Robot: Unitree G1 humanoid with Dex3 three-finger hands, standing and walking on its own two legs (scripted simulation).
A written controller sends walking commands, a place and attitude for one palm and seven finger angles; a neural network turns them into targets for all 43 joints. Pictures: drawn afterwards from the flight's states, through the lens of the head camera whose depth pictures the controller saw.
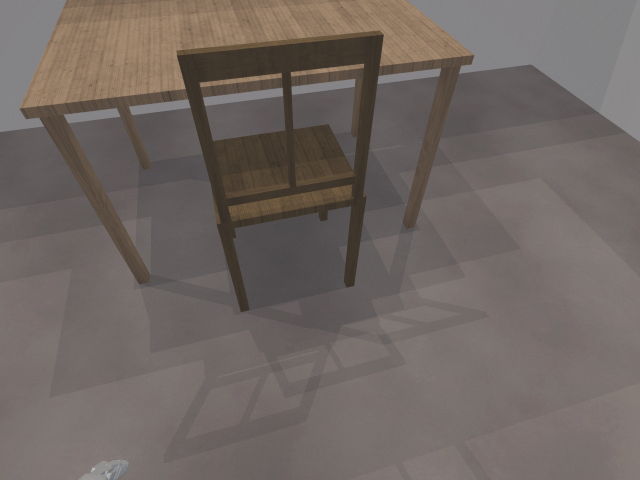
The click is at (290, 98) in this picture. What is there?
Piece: chair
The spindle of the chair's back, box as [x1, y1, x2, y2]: [282, 72, 295, 187]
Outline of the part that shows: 282,73 288,178 290,187 295,186 290,72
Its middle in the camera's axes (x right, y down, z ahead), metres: -0.08 -0.25 +0.93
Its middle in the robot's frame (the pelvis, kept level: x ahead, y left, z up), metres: +0.85 +0.12 -0.06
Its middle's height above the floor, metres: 0.71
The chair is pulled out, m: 0.00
